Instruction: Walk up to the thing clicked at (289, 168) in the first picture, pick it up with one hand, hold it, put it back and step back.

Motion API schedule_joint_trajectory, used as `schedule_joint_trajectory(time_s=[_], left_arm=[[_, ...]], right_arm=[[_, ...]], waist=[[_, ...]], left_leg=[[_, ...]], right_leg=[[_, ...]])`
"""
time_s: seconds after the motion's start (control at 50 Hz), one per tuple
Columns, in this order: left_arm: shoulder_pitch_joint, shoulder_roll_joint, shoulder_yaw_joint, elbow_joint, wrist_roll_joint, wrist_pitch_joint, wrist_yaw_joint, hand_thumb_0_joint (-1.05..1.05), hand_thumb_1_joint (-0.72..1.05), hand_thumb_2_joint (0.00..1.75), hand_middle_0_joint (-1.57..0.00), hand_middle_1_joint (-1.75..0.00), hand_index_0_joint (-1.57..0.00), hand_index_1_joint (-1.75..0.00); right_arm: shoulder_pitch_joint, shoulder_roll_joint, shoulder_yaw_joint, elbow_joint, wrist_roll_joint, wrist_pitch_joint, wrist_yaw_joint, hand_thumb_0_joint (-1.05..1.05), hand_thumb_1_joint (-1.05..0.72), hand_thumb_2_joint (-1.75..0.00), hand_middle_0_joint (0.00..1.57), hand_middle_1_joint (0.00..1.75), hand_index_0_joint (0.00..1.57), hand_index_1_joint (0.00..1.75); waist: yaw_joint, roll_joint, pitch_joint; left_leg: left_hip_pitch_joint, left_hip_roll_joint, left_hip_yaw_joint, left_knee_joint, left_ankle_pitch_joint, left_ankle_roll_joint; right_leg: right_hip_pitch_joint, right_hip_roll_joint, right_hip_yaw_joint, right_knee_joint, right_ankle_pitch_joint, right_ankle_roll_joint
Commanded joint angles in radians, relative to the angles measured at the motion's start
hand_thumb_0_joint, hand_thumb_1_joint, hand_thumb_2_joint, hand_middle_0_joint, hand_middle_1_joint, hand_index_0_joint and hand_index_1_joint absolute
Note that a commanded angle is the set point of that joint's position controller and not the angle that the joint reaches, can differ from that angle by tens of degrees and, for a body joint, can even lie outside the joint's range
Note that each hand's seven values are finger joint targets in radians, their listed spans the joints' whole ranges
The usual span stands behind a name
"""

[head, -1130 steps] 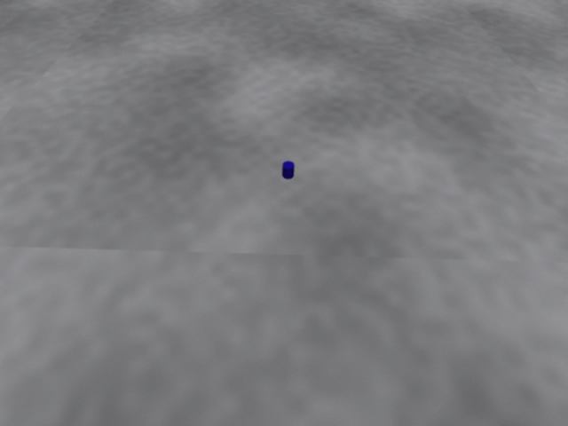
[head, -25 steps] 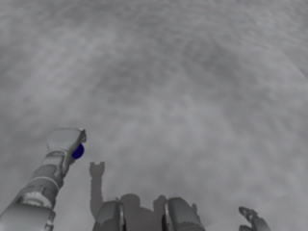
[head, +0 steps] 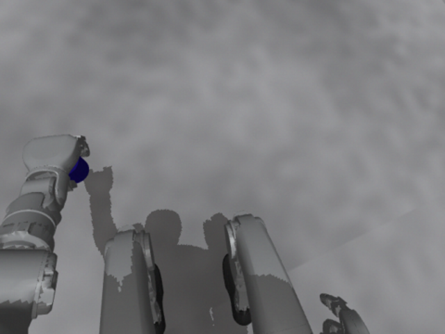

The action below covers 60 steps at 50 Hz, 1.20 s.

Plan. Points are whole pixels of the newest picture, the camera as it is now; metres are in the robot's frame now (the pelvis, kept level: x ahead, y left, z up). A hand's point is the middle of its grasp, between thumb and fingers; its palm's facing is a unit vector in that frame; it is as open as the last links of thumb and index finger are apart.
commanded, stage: crouch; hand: left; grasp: from above
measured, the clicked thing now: (68, 166) +0.45 +0.25 -0.18
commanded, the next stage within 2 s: lower in 0.94 s
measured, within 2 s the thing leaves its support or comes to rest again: neither
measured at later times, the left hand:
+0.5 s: hand (76, 172) +0.45 +0.25 -0.25, palm faces -0.46 -0.03 -0.89, open 8.2 cm
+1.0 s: hand (82, 173) +0.46 +0.26 -0.30, palm faces -0.46 -0.03 -0.89, open 8.2 cm
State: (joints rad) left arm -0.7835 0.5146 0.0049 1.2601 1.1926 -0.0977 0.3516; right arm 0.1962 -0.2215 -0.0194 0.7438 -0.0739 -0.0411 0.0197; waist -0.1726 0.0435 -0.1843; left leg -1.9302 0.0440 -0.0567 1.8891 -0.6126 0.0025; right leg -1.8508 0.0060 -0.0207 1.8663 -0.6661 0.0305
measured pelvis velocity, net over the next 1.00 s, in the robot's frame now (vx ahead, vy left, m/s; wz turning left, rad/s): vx -0.01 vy -0.01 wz -0.08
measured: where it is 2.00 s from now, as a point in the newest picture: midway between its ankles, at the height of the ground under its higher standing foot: (197, 306)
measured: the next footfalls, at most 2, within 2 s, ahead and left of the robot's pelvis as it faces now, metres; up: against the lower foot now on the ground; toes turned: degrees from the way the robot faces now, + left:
none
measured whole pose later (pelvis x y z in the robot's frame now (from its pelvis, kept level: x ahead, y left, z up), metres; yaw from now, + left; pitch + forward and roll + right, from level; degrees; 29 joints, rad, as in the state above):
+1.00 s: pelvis -0.01 -0.01 -0.14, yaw -4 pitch +34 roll -7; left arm -0.98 0.73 0.10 1.46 1.26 -0.18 0.38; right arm 0.16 -0.26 0.06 0.76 -0.14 -0.06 0.11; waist -0.23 -0.01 -0.04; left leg -2.30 0.05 -0.14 2.33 -0.65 -0.02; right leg -2.20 0.05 -0.07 2.28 -0.70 0.03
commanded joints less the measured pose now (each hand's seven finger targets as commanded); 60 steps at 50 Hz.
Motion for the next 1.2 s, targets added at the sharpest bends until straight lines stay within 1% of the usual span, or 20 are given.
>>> schedule_joint_trajectory(time_s=[0.0,0.04,0.06,0.08,0.12,0.14,0.34,0.4,0.44,0.54,0.58,0.68,0.72,0.86,0.92,0.96,1.02,1.06,1.1,1.18], left_arm=[[-0.394,0.281,0.056,-0.178,0.015,-0.018,0.070,0.00,0.59,0.62,-0.90,-0.68,-0.97,-0.62],[-0.433,0.295,0.061,-0.192,0.018,-0.022,0.081,0.00,0.57,0.63,-0.91,-0.68,-0.96,-0.62],[-0.389,0.272,0.057,-0.150,0.019,-0.018,0.081,0.00,0.57,0.63,-0.91,-0.69,-0.96,-0.63],[-0.403,0.290,0.064,-0.156,0.017,-0.018,0.086,0.00,0.58,0.61,-0.90,-0.68,-0.97,-0.62],[-0.387,0.310,0.084,-0.128,0.020,-0.014,0.088,0.00,0.60,0.62,-0.92,-0.69,-0.98,-0.63],[-0.411,0.300,0.068,-0.140,0.020,-0.016,0.084,0.00,0.61,0.61,-0.93,-0.68,-0.99,-0.62],[-0.423,0.351,0.087,-0.076,0.031,-0.032,0.069,0.00,0.66,0.59,-0.95,-0.67,-1.02,-0.60],[-0.489,0.363,0.084,-0.091,0.037,-0.040,0.070,0.00,0.63,0.58,-0.93,-0.66,-1.00,-0.60],[-0.468,0.353,0.077,-0.044,0.037,-0.041,0.070,0.00,0.63,0.58,-0.93,-0.67,-1.00,-0.60],[-0.504,0.397,0.098,-0.037,0.044,-0.049,0.074,0.00,0.63,0.56,-0.92,-0.68,-0.99,-0.61],[-0.496,0.399,0.095,-0.003,0.043,-0.053,0.073,0.00,0.65,0.59,-0.94,-0.70,-1.01,-0.63],[-0.518,0.447,0.112,0.018,0.045,-0.066,0.078,0.00,0.67,0.56,-0.94,-0.72,-1.02,-0.64],[-0.543,0.481,0.126,-0.005,0.048,-0.072,0.080,0.00,0.67,0.58,-0.95,-0.71,-1.02,-0.63],[-0.545,0.500,0.124,0.031,0.053,-0.083,0.081,0.00,0.70,0.56,-0.95,-0.72,-1.04,-0.63],[-0.537,0.481,0.109,0.055,0.052,-0.083,0.081,0.00,0.70,0.57,-0.97,-0.70,-1.04,-0.62],[-0.547,0.512,0.121,0.035,0.054,-0.085,0.082,0.00,0.70,0.55,-0.97,-0.69,-1.05,-0.61],[-0.553,0.483,0.097,0.030,0.054,-0.089,0.077,0.00,0.69,0.54,-0.97,-0.68,-1.04,-0.60],[-0.532,0.491,0.107,0.040,0.057,-0.085,0.080,0.00,0.66,0.55,-0.98,-0.66,-1.04,-0.60],[-0.505,0.452,0.088,0.093,0.049,-0.085,0.078,0.00,0.66,0.54,-0.98,-0.64,-1.04,-0.58],[-0.514,0.486,0.093,0.102,0.047,-0.098,0.083,0.00,0.63,0.53,-0.97,-0.64,-1.02,-0.58]], right_arm=[[0.169,-0.228,-0.077,-0.027,-0.011,-0.029,0.006,0.00,-0.90,-0.90,0.20,0.30,0.20,0.30],[0.171,-0.227,-0.080,-0.028,-0.017,-0.031,0.014,0.00,-0.90,-0.90,0.20,0.30,0.20,0.30],[0.180,-0.227,-0.075,-0.023,-0.021,-0.033,0.021,0.00,-0.90,-0.91,0.20,0.30,0.20,0.30],[0.177,-0.227,-0.073,-0.018,-0.023,-0.033,0.023,0.00,-0.90,-0.90,0.20,0.30,0.20,0.30],[0.187,-0.230,-0.073,-0.021,-0.029,-0.036,0.032,0.00,-0.90,-0.90,0.20,0.30,0.20,0.30],[0.182,-0.229,-0.071,-0.019,-0.032,-0.036,0.036,0.00,-0.90,-0.90,0.20,0.30,0.20,0.30],[0.168,-0.238,-0.068,-0.018,-0.040,-0.024,0.064,0.00,-0.90,-0.90,0.20,0.30,0.20,0.30],[0.162,-0.247,-0.070,-0.014,-0.039,-0.020,0.066,0.00,-0.90,-0.90,0.20,0.30,0.20,0.30],[0.160,-0.247,-0.064,-0.012,-0.041,-0.020,0.069,0.00,-0.90,-0.90,0.20,0.30,0.20,0.30],[0.169,-0.254,-0.054,-0.009,-0.045,-0.020,0.072,0.00,-0.90,-0.90,0.20,0.30,0.20,0.30],[0.169,-0.254,-0.048,-0.010,-0.048,-0.022,0.077,0.00,-0.90,-0.90,0.20,0.30,0.20,0.30],[0.169,-0.261,-0.028,-0.001,-0.055,-0.021,0.079,0.00,-0.91,-0.90,0.20,0.30,0.20,0.30],[0.172,-0.265,-0.022,-0.002,-0.056,-0.019,0.079,0.00,-0.90,-0.90,0.20,0.30,0.20,0.30],[0.167,-0.269,-0.006,0.007,-0.063,-0.018,0.080,0.00,-0.90,-0.90,0.20,0.30,0.20,0.30],[0.167,-0.274,0.004,0.009,-0.067,-0.020,0.084,0.00,-0.91,-0.90,0.20,0.30,0.20,0.30],[0.162,-0.279,0.005,0.012,-0.066,-0.020,0.081,0.00,-0.91,-0.90,0.20,0.30,0.20,0.30],[0.155,-0.280,0.005,0.012,-0.065,-0.020,0.083,0.00,-0.91,-0.90,0.20,0.30,0.20,0.30],[0.162,-0.286,0.006,0.008,-0.066,-0.018,0.083,0.00,-0.91,-0.90,0.20,0.30,0.20,0.30],[0.162,-0.287,0.012,0.007,-0.070,-0.019,0.089,0.00,-0.91,-0.90,0.20,0.30,0.20,0.30],[0.153,-0.287,0.026,0.007,-0.074,-0.019,0.092,0.00,-0.91,-0.90,0.20,0.30,0.20,0.30]], waist=[[0.001,0.195,-0.717],[-0.006,0.216,-0.737],[-0.017,0.201,-0.709],[-0.004,0.206,-0.706],[-0.012,0.194,-0.710],[-0.019,0.215,-0.697],[-0.015,0.223,-0.651],[-0.026,0.239,-0.646],[-0.034,0.212,-0.597],[-0.031,0.228,-0.636],[-0.043,0.230,-0.608],[-0.039,0.214,-0.591],[-0.039,0.216,-0.637],[-0.045,0.222,-0.595],[-0.063,0.217,-0.550],[-0.044,0.242,-0.566],[-0.057,0.260,-0.564],[-0.057,0.256,-0.562],[-0.075,0.235,-0.515],[-0.075,0.228,-0.528]], left_leg=[[0.609,-0.026,-0.017,-0.155,0.200,0.008],[0.590,-0.025,0.004,-0.111,0.216,0.012],[0.569,-0.027,0.001,-0.098,0.231,0.013],[0.552,-0.026,0.011,-0.078,0.241,0.016],[0.545,-0.024,0.008,-0.048,0.269,0.017],[0.518,-0.023,0.015,-0.033,0.265,0.018],[0.403,-0.015,0.014,0.051,0.207,0.018],[0.376,-0.013,0.011,0.066,0.172,0.016],[0.325,-0.016,0.012,0.077,0.129,0.018],[0.322,-0.014,0.007,0.114,0.143,0.017],[0.304,-0.014,0.006,0.128,0.129,0.017],[0.224,-0.018,0.019,0.163,0.092,0.023],[0.220,-0.018,0.023,0.186,0.105,0.025],[0.177,-0.015,0.017,0.216,0.082,0.024],[0.149,-0.014,0.015,0.232,0.079,0.025],[0.164,-0.014,0.015,0.231,0.083,0.023],[0.180,-0.010,0.004,0.233,0.078,0.018],[0.181,-0.013,0.005,0.245,0.099,0.019],[0.158,-0.012,-0.005,0.250,0.103,0.017],[0.122,-0.012,-0.001,0.285,0.130,0.023]], right_leg=[[0.172,0.020,-0.072,-0.158,0.219,-0.072],[0.171,0.024,-0.069,-0.146,0.246,-0.068],[0.171,0.021,-0.072,-0.137,0.259,-0.065],[0.166,0.026,-0.070,-0.128,0.270,-0.064],[0.163,0.023,-0.074,-0.103,0.293,-0.061],[0.159,0.026,-0.073,-0.095,0.298,-0.060],[0.097,0.043,-0.089,0.000,0.259,-0.063],[0.045,0.046,-0.094,0.025,0.237,-0.067],[0.028,0.047,-0.097,0.031,0.205,-0.065],[0.014,0.047,-0.105,0.081,0.216,-0.066],[0.001,0.045,-0.107,0.090,0.207,-0.065],[0.000,0.050,-0.108,0.105,0.176,-0.062],[0.028,0.054,-0.107,0.111,0.189,-0.060],[-0.008,0.060,-0.122,0.143,0.166,-0.062],[-0.021,0.060,-0.126,0.152,0.172,-0.059],[-0.032,0.060,-0.126,0.160,0.174,-0.062],[-0.059,0.064,-0.139,0.180,0.171,-0.066],[-0.053,0.061,-0.141,0.186,0.193,-0.062],[-0.070,0.060,-0.151,0.202,0.198,-0.061],[-0.032,0.066,-0.146,0.212,0.230,-0.054]])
